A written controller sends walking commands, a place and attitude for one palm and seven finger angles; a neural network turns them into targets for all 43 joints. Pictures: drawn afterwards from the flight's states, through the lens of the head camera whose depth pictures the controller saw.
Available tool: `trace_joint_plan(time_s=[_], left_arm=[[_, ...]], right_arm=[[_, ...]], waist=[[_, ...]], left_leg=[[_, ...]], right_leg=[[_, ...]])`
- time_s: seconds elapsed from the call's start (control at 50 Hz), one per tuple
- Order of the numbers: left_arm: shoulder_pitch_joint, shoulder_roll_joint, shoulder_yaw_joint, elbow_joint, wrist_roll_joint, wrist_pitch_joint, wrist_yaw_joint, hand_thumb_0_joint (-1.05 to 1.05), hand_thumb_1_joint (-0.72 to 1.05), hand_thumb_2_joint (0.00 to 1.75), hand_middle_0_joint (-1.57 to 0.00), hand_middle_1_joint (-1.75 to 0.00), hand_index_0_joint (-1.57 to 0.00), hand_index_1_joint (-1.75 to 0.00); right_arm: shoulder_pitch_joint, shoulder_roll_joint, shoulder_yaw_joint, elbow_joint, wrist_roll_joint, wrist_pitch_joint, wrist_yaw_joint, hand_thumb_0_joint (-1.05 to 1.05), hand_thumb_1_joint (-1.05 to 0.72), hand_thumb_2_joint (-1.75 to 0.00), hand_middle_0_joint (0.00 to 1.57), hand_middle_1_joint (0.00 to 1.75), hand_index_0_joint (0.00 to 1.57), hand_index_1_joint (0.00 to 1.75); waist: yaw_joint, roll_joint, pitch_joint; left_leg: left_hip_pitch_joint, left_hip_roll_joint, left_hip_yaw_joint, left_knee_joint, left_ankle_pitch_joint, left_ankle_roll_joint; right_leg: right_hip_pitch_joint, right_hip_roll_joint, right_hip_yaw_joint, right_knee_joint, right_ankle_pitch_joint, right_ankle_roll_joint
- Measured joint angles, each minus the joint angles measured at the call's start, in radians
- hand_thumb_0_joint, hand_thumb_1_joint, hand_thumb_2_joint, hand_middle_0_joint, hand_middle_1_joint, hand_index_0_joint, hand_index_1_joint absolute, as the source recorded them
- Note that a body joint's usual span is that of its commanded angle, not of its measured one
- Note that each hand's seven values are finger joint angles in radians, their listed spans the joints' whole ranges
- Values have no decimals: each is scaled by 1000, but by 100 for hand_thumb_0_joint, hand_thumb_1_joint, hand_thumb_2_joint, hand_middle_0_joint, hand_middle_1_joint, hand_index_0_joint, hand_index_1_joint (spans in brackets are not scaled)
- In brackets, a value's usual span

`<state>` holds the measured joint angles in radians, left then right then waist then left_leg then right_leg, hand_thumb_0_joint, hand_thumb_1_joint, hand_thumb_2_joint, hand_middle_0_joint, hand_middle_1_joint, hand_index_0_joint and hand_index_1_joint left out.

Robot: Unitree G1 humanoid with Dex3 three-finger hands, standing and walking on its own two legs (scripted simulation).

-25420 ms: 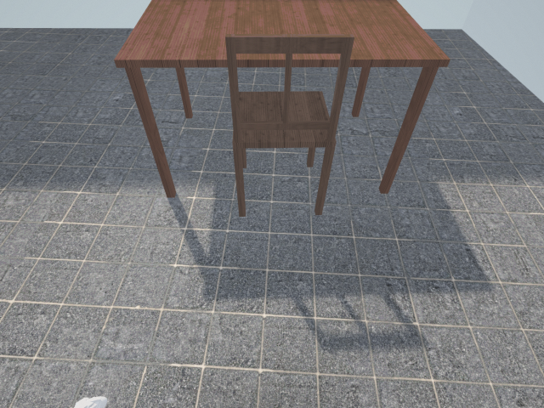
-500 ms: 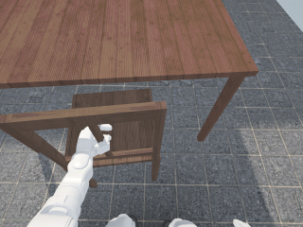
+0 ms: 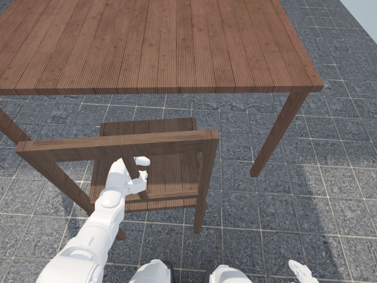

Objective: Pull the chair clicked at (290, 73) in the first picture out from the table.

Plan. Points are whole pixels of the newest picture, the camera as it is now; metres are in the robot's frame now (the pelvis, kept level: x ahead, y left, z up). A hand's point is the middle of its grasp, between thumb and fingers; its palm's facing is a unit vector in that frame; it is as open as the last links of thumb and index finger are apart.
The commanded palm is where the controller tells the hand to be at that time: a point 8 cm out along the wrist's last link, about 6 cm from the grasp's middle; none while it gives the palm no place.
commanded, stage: step backward, pulling the chair out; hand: left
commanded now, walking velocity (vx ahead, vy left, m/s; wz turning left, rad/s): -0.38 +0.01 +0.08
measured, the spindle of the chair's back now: (136, 178) +0.37 +0.15 -0.09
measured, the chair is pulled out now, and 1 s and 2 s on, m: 0.18 0.29 0.49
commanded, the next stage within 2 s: none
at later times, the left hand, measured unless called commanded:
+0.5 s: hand (134, 196) +0.30 +0.14 -0.06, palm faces -0.07 -0.99 -0.16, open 5.2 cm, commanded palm +0.29 +0.19 -0.07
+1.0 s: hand (127, 226) +0.24 +0.15 -0.06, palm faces +0.00 -0.98 -0.18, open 5.3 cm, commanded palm +0.22 +0.20 -0.06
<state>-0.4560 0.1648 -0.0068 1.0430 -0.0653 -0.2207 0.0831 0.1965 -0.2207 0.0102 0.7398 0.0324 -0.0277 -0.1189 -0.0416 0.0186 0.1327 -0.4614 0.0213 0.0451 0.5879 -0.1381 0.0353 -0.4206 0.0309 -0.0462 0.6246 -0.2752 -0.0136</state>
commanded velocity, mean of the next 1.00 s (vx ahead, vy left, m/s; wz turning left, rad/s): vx -0.38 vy -0.05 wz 0.01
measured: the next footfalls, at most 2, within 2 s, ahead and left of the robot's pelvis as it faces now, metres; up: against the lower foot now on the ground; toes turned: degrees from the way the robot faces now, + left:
left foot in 0.36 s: -0.06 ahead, +0.18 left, +0.00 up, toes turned +4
right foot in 0.86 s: +0.00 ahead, -0.10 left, +0.00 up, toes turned +0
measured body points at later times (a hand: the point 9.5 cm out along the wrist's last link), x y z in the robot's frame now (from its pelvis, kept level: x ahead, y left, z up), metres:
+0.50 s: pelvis -0.05 +0.03 +0.00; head +0.05 +0.03 +0.44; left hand +0.30 +0.19 -0.05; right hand +0.06 -0.23 -0.12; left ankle -0.10 +0.18 -0.72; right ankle +0.05 -0.10 -0.72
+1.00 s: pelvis -0.12 +0.01 +0.00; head -0.02 +0.01 +0.44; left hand +0.23 +0.20 -0.05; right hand -0.03 -0.25 -0.13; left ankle -0.12 +0.16 -0.72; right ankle -0.04 -0.10 -0.72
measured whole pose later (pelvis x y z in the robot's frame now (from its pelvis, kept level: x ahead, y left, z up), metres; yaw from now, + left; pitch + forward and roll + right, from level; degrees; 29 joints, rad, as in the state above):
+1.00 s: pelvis -0.12 +0.01 +0.00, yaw +3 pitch +3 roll -1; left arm -0.49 0.16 0.03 1.02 -0.02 -0.26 0.08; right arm 0.20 -0.23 -0.04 0.77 0.02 0.02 -0.10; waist -0.07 0.03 0.17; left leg -0.40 0.08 -0.02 0.69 -0.39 -0.05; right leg -0.43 0.01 -0.05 0.53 -0.15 -0.02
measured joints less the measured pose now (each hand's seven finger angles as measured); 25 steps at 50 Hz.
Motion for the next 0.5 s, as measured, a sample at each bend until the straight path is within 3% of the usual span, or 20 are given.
trace_joint_plan(time_s=[0.06, 0.1, 0.14, 0.2, 0.24, 0.3, 0.36, 0.38, 0.42, 0.5], left_arm=[[-3, 7, 15, -11, -4, 6, 1, 5, 69, 82, -37, -122, -50, -144], [4, 9, 24, -19, 0, -1, 7, 5, 68, 83, -38, -123, -50, -144], [7, 0, 32, -15, 2, -6, 18, 5, 68, 83, -38, -123, -50, -144], [4, -23, 46, -8, 9, -1, 28, 6, 69, 83, -37, -123, -50, -144], [0, -35, 44, -9, 17, 4, 29, 6, 69, 82, -35, -123, -50, -144], [-17, -53, 26, -17, 27, 18, 29, 7, 70, 81, -34, -124, -50, -144], [-40, -68, -12, -46, 37, 39, 22, 6, 70, 80, -32, -126, -50, -144], [-51, -66, -26, -58, 39, 44, 16, 6, 70, 80, -32, -127, -50, -144], [-59, -46, -44, -86, 38, 51, 9, 5, 70, 79, -32, -128, -50, -144], [-25, -23, -40, -120, 42, 47, -7, 5, 70, 79, -33, -128, -50, -144]], right_arm=[[1, 15, 6, -5, 0, -7, 7, 1, -91, -90, 21, 30, 20, 30], [4, 21, 6, 0, 2, -9, 13, 1, -91, -90, 21, 30, 20, 30], [3, 15, 0, 19, 2, -7, 19, 1, -91, -90, 21, 30, 20, 30], [5, -5, -3, 46, -3, -6, 22, 1, -91, -90, 21, 30, 20, 30], [9, -19, -6, 55, -3, -9, 21, 1, -91, -90, 21, 30, 20, 30], [11, -46, -12, 60, -3, -10, 13, 1, -91, -90, 21, 30, 20, 30], [12, -79, -27, 43, -1, -2, 0, 1, -91, -90, 21, 30, 20, 30], [3, -79, -37, 39, -2, 5, -4, 1, -91, -90, 21, 30, 20, 30], [-17, -60, -47, 17, -4, 27, -4, 1, -91, -90, 20, 30, 20, 30], [-8, -13, -44, -43, -20, 49, 16, 1, -91, -90, 20, 30, 20, 30]], waist=[[-1, 15, 15], [-6, 12, 18], [-9, 8, 17], [-16, -9, 16], [-22, -21, 11], [-30, -30, -1], [-38, -11, -11], [-38, -16, -2], [-22, -50, 28], [-24, -49, 43]], left_leg=[[-17, 12, -11, 32, -9, -9], [-41, 3, -21, 87, -115, -21], [-74, -25, -53, 247, -248, -44], [-61, -51, -79, 403, -323, -65], [-9, -45, -85, 374, -358, -71], [89, -18, -88, 214, -358, -76], [197, 34, -70, -31, -182, -72], [206, 33, -60, -60, -188, -86], [207, 19, -30, -46, -205, -94], [206, 33, -15, -8, -223, -91]], right_leg=[[-1, 8, -17, -5, 52, -16], [-8, 1, -22, -4, 89, -32], [-10, -11, -19, -9, 85, -38], [-4, -45, -13, -41, 100, -29], [-9, -70, -13, -58, 114, -19], [-31, -104, -21, -81, 134, -2], [-69, -122, -39, -76, 150, 22], [-81, -131, -38, -67, 152, 31], [-86, -139, -8, -71, 178, 38], [-76, -114, 4, 2, 150, 21]])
